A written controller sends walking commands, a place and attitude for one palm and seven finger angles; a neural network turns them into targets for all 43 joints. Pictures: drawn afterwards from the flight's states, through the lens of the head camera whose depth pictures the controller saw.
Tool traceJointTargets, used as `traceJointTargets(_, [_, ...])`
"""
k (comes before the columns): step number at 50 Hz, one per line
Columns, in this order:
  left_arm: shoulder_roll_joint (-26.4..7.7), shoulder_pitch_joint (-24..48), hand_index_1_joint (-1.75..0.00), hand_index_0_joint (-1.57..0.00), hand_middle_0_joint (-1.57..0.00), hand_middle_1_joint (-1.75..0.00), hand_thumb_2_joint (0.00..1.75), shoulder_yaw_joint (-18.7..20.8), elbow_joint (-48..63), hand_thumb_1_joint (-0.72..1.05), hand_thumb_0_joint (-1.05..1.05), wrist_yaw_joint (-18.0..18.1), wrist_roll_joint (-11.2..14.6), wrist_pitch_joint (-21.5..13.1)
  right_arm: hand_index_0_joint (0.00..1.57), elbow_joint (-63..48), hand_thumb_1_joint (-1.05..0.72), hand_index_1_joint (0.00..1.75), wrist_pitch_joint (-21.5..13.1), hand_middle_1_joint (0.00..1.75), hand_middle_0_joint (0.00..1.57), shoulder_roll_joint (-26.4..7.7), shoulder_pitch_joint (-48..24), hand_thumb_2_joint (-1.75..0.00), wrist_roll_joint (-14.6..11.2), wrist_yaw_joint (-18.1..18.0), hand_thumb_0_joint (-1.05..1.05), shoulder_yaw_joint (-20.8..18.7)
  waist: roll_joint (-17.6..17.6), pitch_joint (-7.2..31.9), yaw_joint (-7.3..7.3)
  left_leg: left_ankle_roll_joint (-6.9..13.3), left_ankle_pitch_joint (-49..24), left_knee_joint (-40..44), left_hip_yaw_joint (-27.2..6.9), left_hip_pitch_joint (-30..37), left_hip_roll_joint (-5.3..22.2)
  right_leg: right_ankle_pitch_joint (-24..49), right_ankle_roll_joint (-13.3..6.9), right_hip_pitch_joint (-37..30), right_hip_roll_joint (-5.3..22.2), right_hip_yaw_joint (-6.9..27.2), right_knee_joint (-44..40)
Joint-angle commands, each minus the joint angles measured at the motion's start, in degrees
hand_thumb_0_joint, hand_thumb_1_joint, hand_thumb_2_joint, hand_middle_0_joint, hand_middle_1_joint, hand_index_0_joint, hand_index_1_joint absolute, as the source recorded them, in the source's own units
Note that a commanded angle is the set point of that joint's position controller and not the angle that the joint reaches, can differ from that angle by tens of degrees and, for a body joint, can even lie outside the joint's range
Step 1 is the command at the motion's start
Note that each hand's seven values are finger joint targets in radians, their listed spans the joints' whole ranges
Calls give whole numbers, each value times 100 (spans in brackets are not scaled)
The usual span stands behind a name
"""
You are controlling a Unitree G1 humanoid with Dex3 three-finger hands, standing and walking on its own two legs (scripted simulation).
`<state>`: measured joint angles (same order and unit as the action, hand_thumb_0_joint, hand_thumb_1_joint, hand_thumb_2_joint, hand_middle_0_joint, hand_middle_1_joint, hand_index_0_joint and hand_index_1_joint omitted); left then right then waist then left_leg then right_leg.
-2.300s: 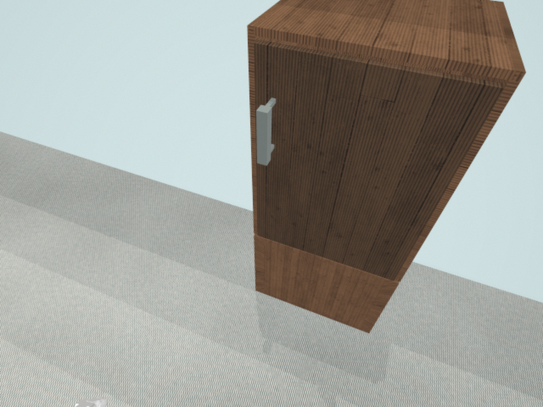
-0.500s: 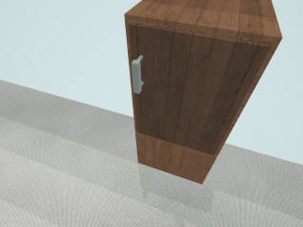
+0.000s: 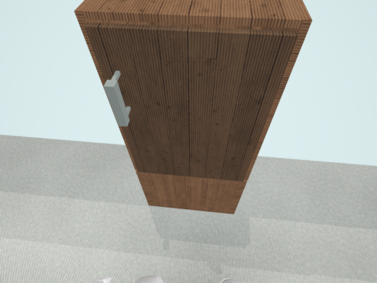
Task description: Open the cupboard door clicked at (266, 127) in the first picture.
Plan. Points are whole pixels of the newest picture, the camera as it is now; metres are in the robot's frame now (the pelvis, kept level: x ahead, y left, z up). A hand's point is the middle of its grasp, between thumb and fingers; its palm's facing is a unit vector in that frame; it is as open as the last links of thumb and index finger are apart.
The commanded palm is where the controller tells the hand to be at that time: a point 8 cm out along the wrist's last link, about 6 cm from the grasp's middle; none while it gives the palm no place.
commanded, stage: come to a stop and stand still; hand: left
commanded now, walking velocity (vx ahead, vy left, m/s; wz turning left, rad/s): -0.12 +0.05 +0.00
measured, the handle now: (120, 99) +0.52 +0.20 +0.08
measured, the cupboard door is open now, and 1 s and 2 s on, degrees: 0 0 0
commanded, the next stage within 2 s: look again from close up in 0.82 s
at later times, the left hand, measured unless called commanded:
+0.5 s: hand out of the picture +0.04 +0.24 -0.16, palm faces +0.01 -0.98 -0.19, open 7.4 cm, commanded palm none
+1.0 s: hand out of the picture +0.03 +0.24 -0.16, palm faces -0.03 -0.98 -0.21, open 7.4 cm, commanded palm none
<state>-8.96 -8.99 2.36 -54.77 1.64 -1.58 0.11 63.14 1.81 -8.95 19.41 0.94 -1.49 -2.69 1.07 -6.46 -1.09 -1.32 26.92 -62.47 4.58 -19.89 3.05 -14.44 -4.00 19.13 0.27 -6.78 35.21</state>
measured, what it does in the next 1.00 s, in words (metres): steps on the spot: left foot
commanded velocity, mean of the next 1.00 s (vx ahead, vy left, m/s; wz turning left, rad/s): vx -0.01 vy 0.00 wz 0.00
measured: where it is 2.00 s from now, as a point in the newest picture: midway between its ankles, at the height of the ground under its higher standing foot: outside the picture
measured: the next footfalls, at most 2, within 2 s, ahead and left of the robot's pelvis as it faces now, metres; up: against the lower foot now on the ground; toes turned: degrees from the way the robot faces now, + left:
left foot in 0.24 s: +0.07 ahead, +0.17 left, +0.00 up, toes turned +2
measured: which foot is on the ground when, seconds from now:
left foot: up 0.00-0.22, down 0.24-1.00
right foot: down 0.00-1.00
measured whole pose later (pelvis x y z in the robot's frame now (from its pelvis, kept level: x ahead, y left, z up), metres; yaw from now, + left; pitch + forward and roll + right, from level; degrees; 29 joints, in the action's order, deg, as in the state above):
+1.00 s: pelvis +0.02 +0.07 +0.01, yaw -2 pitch -1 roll +0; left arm -8.9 -16.3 -0.7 -61.6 1.7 -1.1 -1.0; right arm 60.6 -0.6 -9.5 17.4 1.1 -0.5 0.2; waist 1.5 -1.3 -0.6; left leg 1.4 15.2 -30.4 3.8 -14.1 0.2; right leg -17.0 1.3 12.3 2.4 -1.3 30.5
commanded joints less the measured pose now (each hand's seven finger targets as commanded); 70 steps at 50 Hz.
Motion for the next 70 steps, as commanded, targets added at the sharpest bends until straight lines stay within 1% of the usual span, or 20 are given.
traceJointTargets(1, [-1017,-259,-30,-20,-20,-30,90,220,213,90,0,118,-36,-4,20,-274,-90,30,-16,30,20,-124,576,-90,20,4,0,-63,-649,673,-7,-47,-423,481,-267,-74,155,1092,-580,151,1510,1436,-1819])
traceJointTargets(6, [-1032,-452,-30,-20,-20,-30,90,249,198,90,0,53,-59,42,20,-483,-90,30,-102,30,20,-109,223,-90,-4,5,0,-54,-932,650,146,-50,-449,1663,-108,59,-3,825,-566,-10,1378,1522,-1721])
traceJointTargets(9, [-930,-350,-30,-20,-20,-30,90,237,185,90,0,37,-3,74,20,-395,-90,30,-178,30,20,-101,469,-90,-13,-14,0,-35,-1003,661,-32,-34,-1167,3091,-58,964,-66,115,-278,370,1145,1366,-1467])
traceJointTargets(10, [-780,-323,-30,-20,-20,-30,90,197,203,90,0,26,12,104,20,-346,-90,30,-230,30,20,-169,614,-90,-33,-11,0,-34,-558,628,-93,2,-1359,3700,-280,1371,86,-451,-62,678,888,1161,-1102])
traceJointTargets(11, [-496,-433,-30,-20,-20,-30,90,149,277,90,0,7,45,157,20,-428,-90,30,-285,30,20,-516,542,-90,24,-21,0,-65,687,379,4,284,-1340,4351,-1272,885,825,-908,250,764,377,806,-571])
traceJointTargets(12, [-351,-444,-30,-20,-20,-30,90,127,303,90,0,7,63,153,20,-616,-90,30,-286,30,20,-767,285,-90,71,-44,0,-63,1176,147,85,671,-1047,4991,-2006,-11,1437,-1056,459,293,67,402,-110])
traceJointTargets(13, [-418,-396,-30,-20,-20,-30,90,134,222,90,0,11,28,172,20,-667,-90,30,-309,30,20,-788,-87,-90,85,-72,0,-55,1379,72,143,834,-841,5312,-2208,-359,1456,-1073,489,50,36,443,401])
traceJointTargets(16, [-405,-695,-30,-20,-20,-30,90,91,-70,90,0,-37,4,148,20,-678,-90,30,-348,30,20,-664,-507,-90,56,-131,0,1,918,373,321,864,-2088,4937,-1470,219,1107,-902,467,-53,193,642,736])
traceJointTargets(18, [-344,-797,-30,-20,-20,-30,90,13,-179,90,0,-41,34,73,20,-575,-90,30,-355,30,20,-709,-411,-90,32,-132,0,-15,656,725,280,859,-3312,4432,-1078,965,938,-619,507,-221,219,542,-75])
traceJointTargets(20, [-464,-946,-30,-20,-20,-30,90,-10,-327,90,0,-21,49,-28,20,-461,-90,30,-366,30,20,-697,-280,-90,-29,-126,0,-27,288,928,258,609,-3941,3912,-811,1332,685,559,501,-675,275,640,-1227])
traceJointTargets(22, [-712,-931,-30,-20,-20,-30,90,-25,-435,90,0,27,68,-104,20,-410,-90,30,-400,30,20,-560,-187,-90,-88,-100,0,-12,120,1034,107,291,-3368,3865,-611,1212,423,1877,347,-1074,745,1050,-1279])
traceJointTargets(25, [-672,-824,-30,-20,-20,-30,90,-76,-609,90,0,32,57,-114,20,-248,-90,30,-340,30,20,-563,-286,-90,-73,-79,0,12,-431,801,71,205,-2797,4025,-563,1269,399,1721,312,-885,673,1031,-1295])
traceJointTargets(29, [-610,-815,-30,-20,-20,-30,90,-124,-718,90,0,32,70,-73,20,-69,-90,30,-321,30,20,-571,-341,-90,-72,-58,0,76,-206,382,87,212,-1962,4401,-623,1081,381,611,364,-691,590,1070,-1609])
traceJointTargets(34, [-569,-881,-30,-20,-20,-30,90,-140,-823,90,0,38,60,-55,20,43,-90,30,-305,30,20,-566,-313,-90,-54,-47,0,98,-119,152,106,213,-1479,4611,-683,963,354,254,380,-594,560,1049,-1721])
traceJointTargets(37, [-542,-938,-30,-20,-20,-30,90,-156,-854,90,0,40,64,-64,20,96,-90,30,-303,30,20,-532,-259,-90,-52,-43,0,112,-163,168,120,212,-1501,4605,-671,976,337,265,380,-609,568,1032,-1745])
traceJointTargets(38, [-623,-1398,-30,-20,-20,-30,90,-224,-954,90,0,258,9,-198,20,-355,-90,30,-363,30,20,-742,-715,-90,-83,37,0,149,-51,-9,316,75,-1942,3372,-430,539,361,1239,344,-509,807,1163,-1621])
traceJointTargets(39, [-850,-1040,-30,-20,-20,-30,90,-185,-646,90,0,203,56,-254,20,-472,-90,30,-284,30,20,-429,-380,-90,-36,86,0,174,29,362,-19,92,-1055,3563,-522,671,79,-320,146,-364,909,1390,-1682])
traceJointTargets(42, [-765,-841,-30,-20,-20,-30,90,-191,-481,90,0,90,68,-274,20,-529,-90,30,-327,30,20,-500,-122,-90,17,95,0,191,271,418,-24,216,-1350,3719,-644,641,144,-588,103,-206,596,1088,-1291])
traceJointTargets(50, [-629,-989,-30,-20,-20,-30,90,-218,-406,90,0,67,66,-195,20,-584,-90,30,-384,30,20,-603,-36,-90,-10,54,0,207,-253,262,101,384,-1513,4050,-793,378,241,-20,203,-534,457,917,-1032])
traceJointTargets(70, [-711,-966,-30,-20,-20,-30,90,-188,-551,90,0,48,70,-172,20,-235,-90,30,-396,30,20,-628,-287,-90,-36,6,0,199,-156,360,134,341,-2125,4074,-599,861,264,739,254,-727,552,981,-1237])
